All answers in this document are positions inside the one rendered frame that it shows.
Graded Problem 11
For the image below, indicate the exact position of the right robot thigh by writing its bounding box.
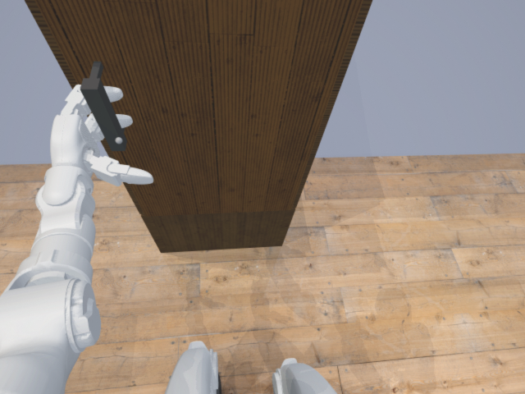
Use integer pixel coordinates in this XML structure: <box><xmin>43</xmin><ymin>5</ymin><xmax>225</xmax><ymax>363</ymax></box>
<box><xmin>272</xmin><ymin>363</ymin><xmax>337</xmax><ymax>394</ymax></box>

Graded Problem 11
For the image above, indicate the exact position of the cupboard door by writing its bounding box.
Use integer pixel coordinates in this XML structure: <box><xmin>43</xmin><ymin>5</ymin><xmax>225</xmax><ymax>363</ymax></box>
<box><xmin>35</xmin><ymin>0</ymin><xmax>363</xmax><ymax>217</ymax></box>

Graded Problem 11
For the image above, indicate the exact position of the robot left forearm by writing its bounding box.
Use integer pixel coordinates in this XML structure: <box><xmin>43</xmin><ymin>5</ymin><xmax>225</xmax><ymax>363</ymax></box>
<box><xmin>0</xmin><ymin>165</ymin><xmax>96</xmax><ymax>298</ymax></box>

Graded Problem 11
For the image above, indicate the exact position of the left robot hand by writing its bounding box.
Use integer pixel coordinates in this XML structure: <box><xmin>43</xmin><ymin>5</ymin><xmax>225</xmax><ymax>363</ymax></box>
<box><xmin>50</xmin><ymin>85</ymin><xmax>153</xmax><ymax>186</ymax></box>

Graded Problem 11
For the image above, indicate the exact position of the robot left upper arm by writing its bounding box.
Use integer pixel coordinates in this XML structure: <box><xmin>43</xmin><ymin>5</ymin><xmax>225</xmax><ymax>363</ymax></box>
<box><xmin>0</xmin><ymin>278</ymin><xmax>101</xmax><ymax>394</ymax></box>

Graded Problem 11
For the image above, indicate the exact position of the robot right shin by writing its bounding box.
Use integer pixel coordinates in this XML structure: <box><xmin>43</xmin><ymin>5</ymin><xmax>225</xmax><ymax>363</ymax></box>
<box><xmin>281</xmin><ymin>358</ymin><xmax>297</xmax><ymax>367</ymax></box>

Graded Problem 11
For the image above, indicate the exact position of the handle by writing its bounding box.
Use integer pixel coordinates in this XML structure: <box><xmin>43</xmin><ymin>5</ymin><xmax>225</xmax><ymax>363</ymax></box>
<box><xmin>80</xmin><ymin>62</ymin><xmax>127</xmax><ymax>151</ymax></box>

